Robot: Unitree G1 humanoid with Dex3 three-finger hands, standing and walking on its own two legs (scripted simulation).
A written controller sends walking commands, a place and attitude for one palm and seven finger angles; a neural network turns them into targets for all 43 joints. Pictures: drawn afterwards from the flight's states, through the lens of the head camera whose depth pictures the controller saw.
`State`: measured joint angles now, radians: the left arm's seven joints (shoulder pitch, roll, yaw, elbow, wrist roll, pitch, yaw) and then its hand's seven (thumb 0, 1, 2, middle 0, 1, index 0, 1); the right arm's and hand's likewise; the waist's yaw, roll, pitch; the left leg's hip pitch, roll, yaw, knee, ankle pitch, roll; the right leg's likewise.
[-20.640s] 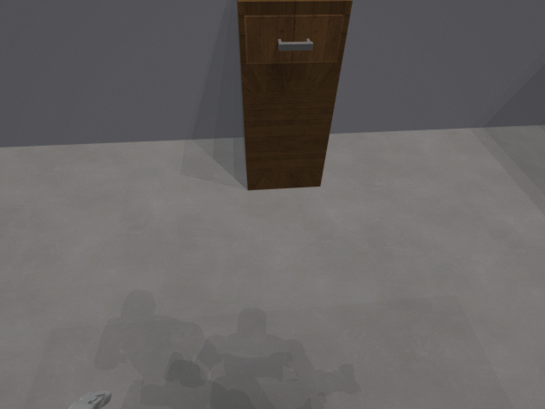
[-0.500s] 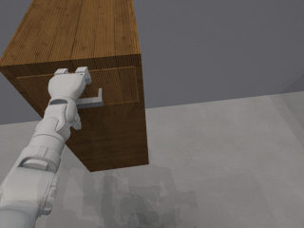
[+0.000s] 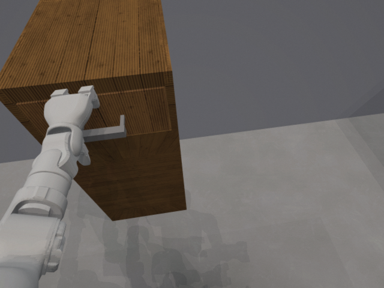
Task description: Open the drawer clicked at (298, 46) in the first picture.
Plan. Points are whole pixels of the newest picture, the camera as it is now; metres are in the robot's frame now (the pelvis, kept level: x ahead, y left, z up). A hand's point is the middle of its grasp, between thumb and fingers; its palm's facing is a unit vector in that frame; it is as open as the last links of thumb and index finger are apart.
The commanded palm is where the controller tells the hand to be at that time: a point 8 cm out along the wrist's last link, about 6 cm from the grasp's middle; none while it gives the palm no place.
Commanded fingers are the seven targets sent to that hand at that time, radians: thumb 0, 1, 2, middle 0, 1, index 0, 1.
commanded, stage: re-aim the fingers above the handle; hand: left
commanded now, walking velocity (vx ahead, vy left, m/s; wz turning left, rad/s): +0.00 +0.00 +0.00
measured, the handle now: (101, 127) +0.50 +0.23 +0.01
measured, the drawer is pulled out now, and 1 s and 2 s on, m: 0.00 0.00 0.00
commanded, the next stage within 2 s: lower the fingers behind the handle in 0.82 s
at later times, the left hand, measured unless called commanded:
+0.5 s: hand (87, 123) +0.46 +0.24 +0.07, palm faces +0.03 -0.01 -1.00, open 13.6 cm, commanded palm +0.43 +0.25 +0.13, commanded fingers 0.00 -0.50 0.30 -0.30 -1.20 -0.30 -1.20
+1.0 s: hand (85, 126) +0.45 +0.24 +0.08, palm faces +0.05 +0.00 -1.00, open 13.8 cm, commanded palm +0.42 +0.24 +0.12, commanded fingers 0.00 -0.50 0.30 -0.30 -1.20 -0.30 -1.20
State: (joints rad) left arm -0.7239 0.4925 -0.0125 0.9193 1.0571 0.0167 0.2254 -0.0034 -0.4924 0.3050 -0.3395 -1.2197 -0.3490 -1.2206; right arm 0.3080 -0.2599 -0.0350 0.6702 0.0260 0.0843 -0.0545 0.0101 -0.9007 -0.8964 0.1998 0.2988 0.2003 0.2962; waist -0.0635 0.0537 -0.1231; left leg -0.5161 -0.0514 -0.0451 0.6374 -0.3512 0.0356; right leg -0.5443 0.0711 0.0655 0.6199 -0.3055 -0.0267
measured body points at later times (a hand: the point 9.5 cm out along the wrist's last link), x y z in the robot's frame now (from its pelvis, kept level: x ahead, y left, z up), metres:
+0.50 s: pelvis +0.00 +0.01 +0.00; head +0.06 -0.01 +0.44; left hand +0.45 +0.23 +0.13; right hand +0.07 -0.25 -0.14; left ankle -0.03 +0.10 -0.72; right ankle -0.01 -0.11 -0.72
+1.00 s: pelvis -0.01 +0.00 +0.00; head +0.05 -0.01 +0.44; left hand +0.44 +0.23 +0.13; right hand +0.08 -0.27 -0.13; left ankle -0.03 +0.10 -0.72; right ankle -0.01 -0.11 -0.72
